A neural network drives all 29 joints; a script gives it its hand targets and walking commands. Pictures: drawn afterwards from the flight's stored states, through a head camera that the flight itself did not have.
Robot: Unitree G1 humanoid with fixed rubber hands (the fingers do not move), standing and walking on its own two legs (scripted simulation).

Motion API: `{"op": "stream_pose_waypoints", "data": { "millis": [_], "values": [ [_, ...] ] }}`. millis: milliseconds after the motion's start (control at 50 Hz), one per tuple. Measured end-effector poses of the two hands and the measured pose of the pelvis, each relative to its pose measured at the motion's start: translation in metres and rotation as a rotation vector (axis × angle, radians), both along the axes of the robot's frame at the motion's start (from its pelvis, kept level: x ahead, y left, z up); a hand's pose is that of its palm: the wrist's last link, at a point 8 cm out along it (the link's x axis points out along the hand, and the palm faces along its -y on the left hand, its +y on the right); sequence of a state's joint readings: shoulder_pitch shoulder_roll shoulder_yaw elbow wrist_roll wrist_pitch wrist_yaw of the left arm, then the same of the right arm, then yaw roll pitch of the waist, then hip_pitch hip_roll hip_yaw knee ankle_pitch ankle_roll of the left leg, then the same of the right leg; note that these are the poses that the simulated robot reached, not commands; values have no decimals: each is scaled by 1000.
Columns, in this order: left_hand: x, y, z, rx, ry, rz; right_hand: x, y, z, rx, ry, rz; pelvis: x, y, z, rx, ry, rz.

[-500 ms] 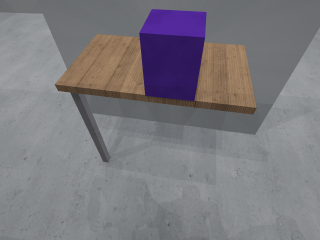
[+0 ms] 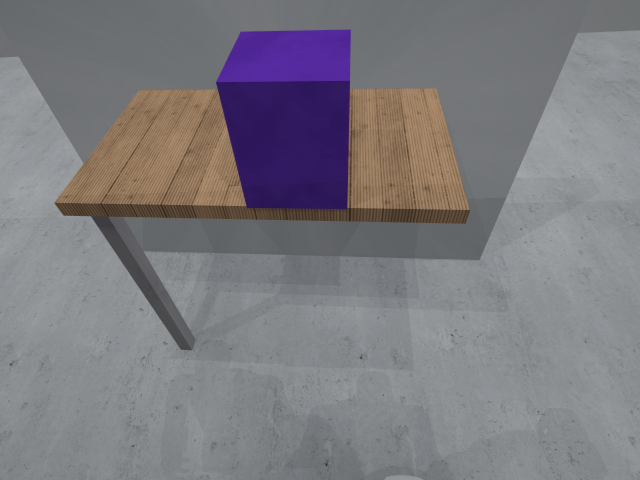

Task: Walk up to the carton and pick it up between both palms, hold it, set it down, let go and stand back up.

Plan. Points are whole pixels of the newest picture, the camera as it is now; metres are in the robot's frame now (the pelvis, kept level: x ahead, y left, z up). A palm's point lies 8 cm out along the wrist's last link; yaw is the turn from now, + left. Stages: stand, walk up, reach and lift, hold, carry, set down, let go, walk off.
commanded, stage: walk up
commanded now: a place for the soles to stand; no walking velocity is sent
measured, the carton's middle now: (295, 123) +0.68 +0.04 +0.08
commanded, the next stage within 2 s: none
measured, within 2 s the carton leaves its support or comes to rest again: neither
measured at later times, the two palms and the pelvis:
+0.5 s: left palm out of the picture +0.10 +0.30 -0.14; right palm (462, 388) +0.26 -0.20 -0.13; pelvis +0.17 +0.05 -0.02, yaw -2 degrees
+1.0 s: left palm (168, 279) +0.47 +0.29 -0.11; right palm (445, 372) +0.29 -0.19 -0.15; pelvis +0.29 +0.07 -0.02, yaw -7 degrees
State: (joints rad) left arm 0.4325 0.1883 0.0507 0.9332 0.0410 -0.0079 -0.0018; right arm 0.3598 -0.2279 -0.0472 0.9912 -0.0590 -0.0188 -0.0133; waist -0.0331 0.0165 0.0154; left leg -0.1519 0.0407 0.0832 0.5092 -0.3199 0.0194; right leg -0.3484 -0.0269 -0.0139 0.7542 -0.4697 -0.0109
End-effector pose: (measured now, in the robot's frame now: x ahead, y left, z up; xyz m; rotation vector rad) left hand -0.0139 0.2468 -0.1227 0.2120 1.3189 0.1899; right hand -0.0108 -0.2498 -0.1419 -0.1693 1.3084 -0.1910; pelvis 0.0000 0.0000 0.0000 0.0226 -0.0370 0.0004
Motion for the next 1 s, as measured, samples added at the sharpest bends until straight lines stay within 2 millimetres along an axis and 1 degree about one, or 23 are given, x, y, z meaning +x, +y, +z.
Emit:
{"op": "stream_pose_waypoints", "data": {
  "millis": [40, 80, 100, 140, 180, 220, 280, 360, 440, 500, 520, 560, 620, 680, 740, 800, 840, 880, 940, 1000],
  "values": [
    [13, -3, 1, 15, -40, -3, -5, -11, -8, 6, 43, -18, 9, -8, -5, 1, -10, -9],
    [19, -6, -3, 42, -71, 5, -3, -21, -18, 9, 83, -11, 18, -14, -14, -14, -25, -9],
    [19, -7, -4, 55, -70, 13, 1, -24, -20, 11, 96, 0, 23, -16, -16, -18, -30, -4],
    [16, -9, -2, 69, -41, 42, 17, -27, -21, 14, 100, 23, 33, -16, -14, -20, -33, 3],
    [13, -11, 3, 70, -6, 54, 41, -28, -17, 17, 74, 50, 43, -14, -10, -21, -38, 1],
    [14, -12, 8, 65, 23, 58, 68, -25, -12, 22, 25, 69, 54, -11, -5, -24, -36, -2],
    [22, -9, 13, 51, 53, 61, 110, -17, -3, 29, -50, 83, 73, -4, 0, -25, -28, -11],
    [45, 3, 11, 33, 62, 61, 168, 1, 6, 27, -130, 105, 101, 9, 0, -32, -18, -18],
    [79, 26, 0, 16, 55, 67, 230, 26, 11, 12, -208, 137, 137, 30, -8, -40, -13, -21],
    [114, 51, -17, 5, 60, 39, 271, 46, 10, -18, -280, 143, 166, 51, -21, -24, -11, -32],
    [128, 58, -22, 2, 60, 19, 280, 52, 10, -28, -299, 141, 174, 56, -25, -14, -14, -40],
    [162, 71, -24, 4, 43, -24, 288, 59, 11, -38, -311, 105, 188, 65, -26, -17, -19, -53],
    [224, 85, -18, 13, -27, -90, 284, 65, 15, -50, -271, 46, 208, 71, -20, -21, -27, -75],
    [289, 91, -6, 14, -122, -156, 271, 66, 19, -58, -208, -5, 228, 75, -12, -15, -28, -95],
    [348, 89, 6, 14, -208, -207, 258, 67, 20, -61, -141, -44, 247, 77, -7, -14, -24, -107],
    [398, 78, 14, 12, -280, -255, 252, 67, 16, -52, -88, -73, 263, 76, -8, -15, -23, -113],
    [426, 69, 14, 11, -319, -280, 253, 65, 9, -40, -67, -90, 273, 74, -13, -13, -26, -116],
    [448, 59, 12, 11, -349, -294, 259, 62, -1, -26, -56, -100, 283, 70, -20, -19, -27, -126],
    [471, 47, 14, -4, -376, -301, 278, 60, -7, -19, -65, -99, 290, 70, -22, -30, -25, -127],
    [484, 44, 17, -11, -398, -292, 302, 62, -4, -24, -95, -82, 295, 73, -20, -25, -18, -131]
  ]
}}
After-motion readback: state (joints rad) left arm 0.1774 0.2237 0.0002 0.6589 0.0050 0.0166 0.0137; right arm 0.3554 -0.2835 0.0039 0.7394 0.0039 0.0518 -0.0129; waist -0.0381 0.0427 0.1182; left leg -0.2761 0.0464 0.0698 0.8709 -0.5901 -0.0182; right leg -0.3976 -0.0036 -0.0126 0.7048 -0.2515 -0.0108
